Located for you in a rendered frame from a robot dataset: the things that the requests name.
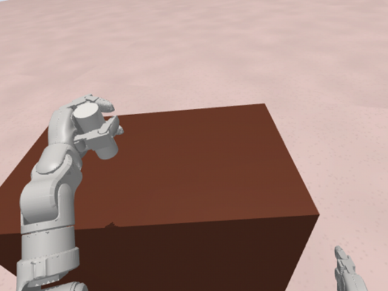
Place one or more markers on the left robot arm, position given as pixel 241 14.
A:
pixel 47 208

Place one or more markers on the can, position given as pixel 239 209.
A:
pixel 90 118

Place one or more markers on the right robot hand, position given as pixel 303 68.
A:
pixel 347 279

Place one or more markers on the left robot hand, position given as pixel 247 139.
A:
pixel 64 128

